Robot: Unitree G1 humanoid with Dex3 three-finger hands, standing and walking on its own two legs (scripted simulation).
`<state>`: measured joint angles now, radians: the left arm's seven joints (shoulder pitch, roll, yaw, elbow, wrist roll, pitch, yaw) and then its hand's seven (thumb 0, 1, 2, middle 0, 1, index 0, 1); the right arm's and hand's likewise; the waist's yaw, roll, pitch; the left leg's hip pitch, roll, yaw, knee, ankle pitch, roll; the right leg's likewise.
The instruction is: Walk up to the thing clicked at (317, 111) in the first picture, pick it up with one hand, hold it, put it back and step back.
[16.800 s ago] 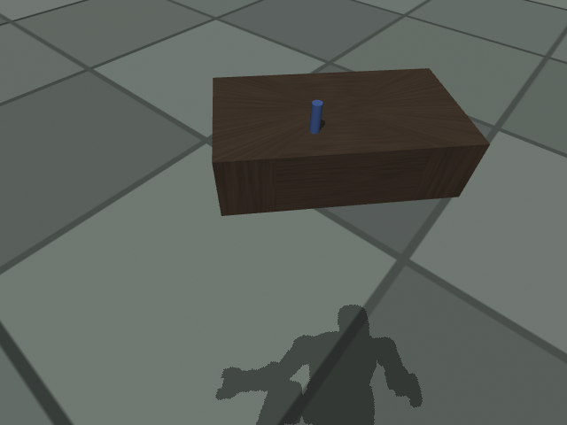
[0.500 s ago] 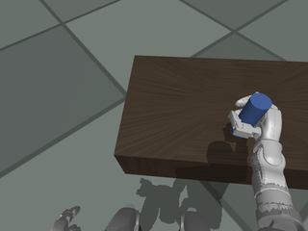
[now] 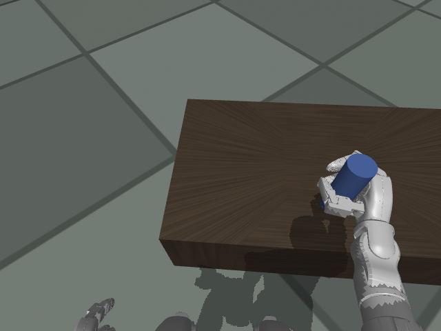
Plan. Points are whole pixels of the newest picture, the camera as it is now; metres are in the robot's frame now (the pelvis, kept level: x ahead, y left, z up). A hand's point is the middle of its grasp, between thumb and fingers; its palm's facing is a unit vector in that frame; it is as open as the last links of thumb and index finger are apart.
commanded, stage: lift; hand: right
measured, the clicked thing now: (345, 187) +0.36 -0.19 +0.05
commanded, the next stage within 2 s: hold in 0.16 s
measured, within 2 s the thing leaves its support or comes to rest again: neither
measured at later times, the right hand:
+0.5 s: hand (339, 192) +0.35 -0.18 +0.06, palm faces +0.16 +0.99 +0.01, open 5.9 cm
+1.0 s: hand (345, 197) +0.33 -0.18 +0.07, palm faces +0.17 +0.99 +0.01, open 5.9 cm
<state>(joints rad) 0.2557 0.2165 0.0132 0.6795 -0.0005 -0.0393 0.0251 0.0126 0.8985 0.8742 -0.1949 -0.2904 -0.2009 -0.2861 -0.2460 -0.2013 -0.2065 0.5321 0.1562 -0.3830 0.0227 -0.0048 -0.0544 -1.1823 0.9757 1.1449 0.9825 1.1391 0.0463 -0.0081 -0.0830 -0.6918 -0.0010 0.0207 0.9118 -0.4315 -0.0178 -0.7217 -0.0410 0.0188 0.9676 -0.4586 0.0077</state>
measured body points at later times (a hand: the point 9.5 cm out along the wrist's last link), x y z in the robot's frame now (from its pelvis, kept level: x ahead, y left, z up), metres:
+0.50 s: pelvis +0.00 +0.00 +0.01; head +0.06 -0.01 +0.46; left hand +0.13 +0.25 -0.10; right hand +0.33 -0.23 +0.06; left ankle +0.01 +0.13 -0.68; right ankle +0.01 -0.12 -0.68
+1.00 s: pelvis +0.00 +0.00 +0.01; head +0.04 -0.02 +0.46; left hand +0.13 +0.24 -0.09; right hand +0.32 -0.23 +0.07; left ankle +0.01 +0.13 -0.68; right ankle +0.01 -0.12 -0.68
